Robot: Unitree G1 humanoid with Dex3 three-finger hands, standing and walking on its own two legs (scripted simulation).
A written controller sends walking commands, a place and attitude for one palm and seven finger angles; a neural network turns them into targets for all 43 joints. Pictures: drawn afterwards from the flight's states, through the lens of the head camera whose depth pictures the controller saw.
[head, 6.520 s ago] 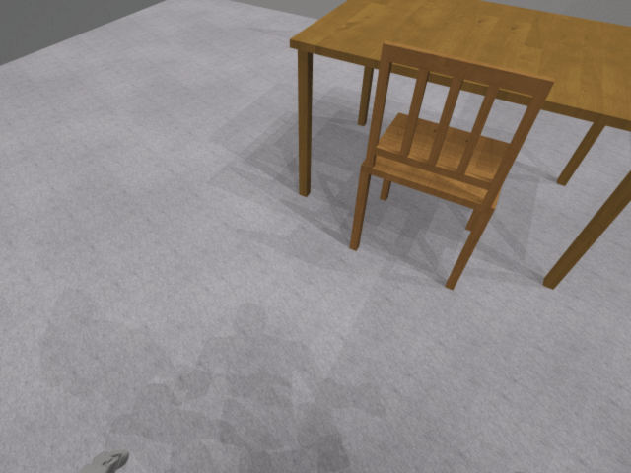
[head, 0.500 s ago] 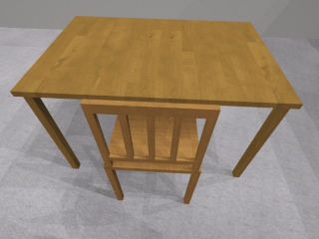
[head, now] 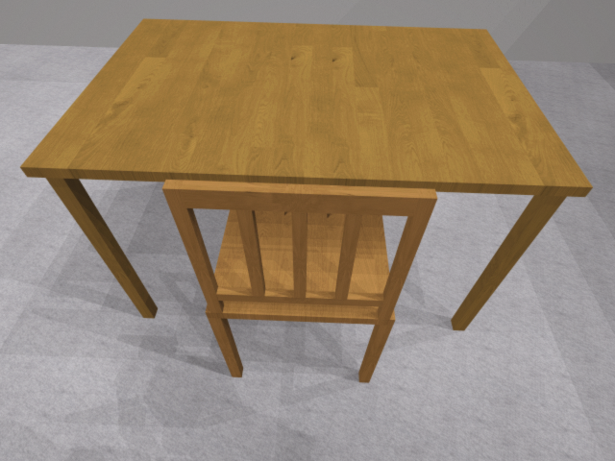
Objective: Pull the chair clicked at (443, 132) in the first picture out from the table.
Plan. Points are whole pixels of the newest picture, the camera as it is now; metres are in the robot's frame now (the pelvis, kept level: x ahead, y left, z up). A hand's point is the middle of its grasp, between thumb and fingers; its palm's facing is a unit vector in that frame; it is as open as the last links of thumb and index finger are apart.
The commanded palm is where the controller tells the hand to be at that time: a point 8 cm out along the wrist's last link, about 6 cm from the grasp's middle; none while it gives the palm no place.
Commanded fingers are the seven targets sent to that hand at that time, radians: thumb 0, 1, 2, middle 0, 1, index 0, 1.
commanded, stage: look again from close up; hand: left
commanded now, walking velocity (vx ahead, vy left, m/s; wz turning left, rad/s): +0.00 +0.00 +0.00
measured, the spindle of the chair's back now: (299, 257) +0.48 +0.04 -0.10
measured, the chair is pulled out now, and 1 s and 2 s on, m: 0.00 0.00 0.00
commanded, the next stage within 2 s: shuffle to correct the standing spot in 0.54 s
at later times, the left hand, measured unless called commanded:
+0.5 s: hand out of the picture -0.02 +0.19 -0.17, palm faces -0.01 -0.98 -0.19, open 7.4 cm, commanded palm none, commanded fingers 0.00 0.90 0.90 -0.20 -0.30 -0.20 -0.30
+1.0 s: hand out of the picture -0.02 +0.17 -0.17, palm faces -0.03 -0.98 -0.20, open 7.4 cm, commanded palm none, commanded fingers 0.00 0.90 0.90 -0.20 -0.30 -0.20 -0.30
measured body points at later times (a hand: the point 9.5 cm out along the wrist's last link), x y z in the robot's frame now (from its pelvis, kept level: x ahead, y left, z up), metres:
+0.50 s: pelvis -0.01 +0.02 +0.00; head +0.01 +0.03 +0.45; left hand -0.01 +0.25 -0.16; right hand +0.00 -0.21 -0.15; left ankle +0.01 +0.11 -0.73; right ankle -0.06 -0.12 -0.73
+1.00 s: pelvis +0.01 -0.01 +0.00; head +0.02 -0.01 +0.45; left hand -0.02 +0.22 -0.15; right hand -0.01 -0.24 -0.16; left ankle +0.01 +0.11 -0.73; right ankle -0.06 -0.12 -0.73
